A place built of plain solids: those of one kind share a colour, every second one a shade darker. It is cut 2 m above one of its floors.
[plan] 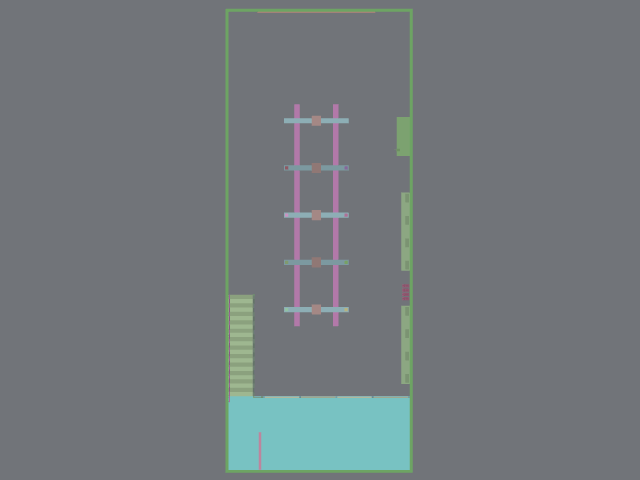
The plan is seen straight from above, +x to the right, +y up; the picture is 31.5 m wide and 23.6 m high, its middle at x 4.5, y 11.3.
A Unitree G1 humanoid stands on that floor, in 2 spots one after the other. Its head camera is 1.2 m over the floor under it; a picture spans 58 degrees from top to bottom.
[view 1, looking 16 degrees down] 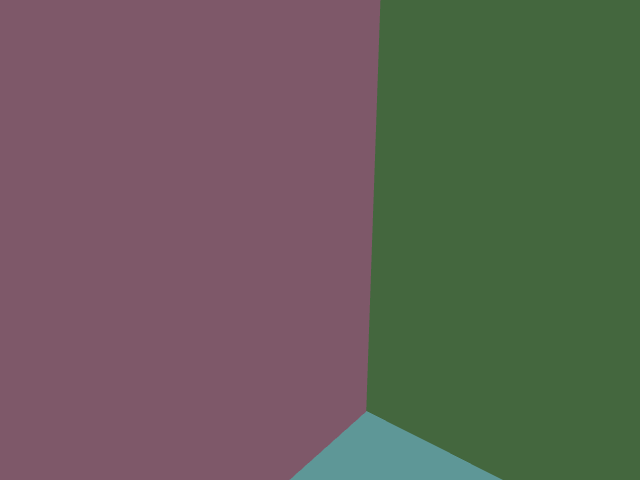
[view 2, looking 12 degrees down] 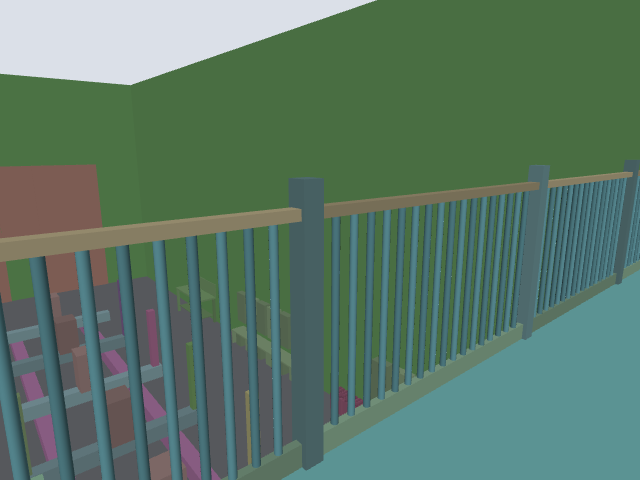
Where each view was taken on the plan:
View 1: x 0.64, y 1.32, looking -50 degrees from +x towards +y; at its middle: screen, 1.38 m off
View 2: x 2.60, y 2.40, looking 50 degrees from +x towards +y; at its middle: guard_newel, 1.50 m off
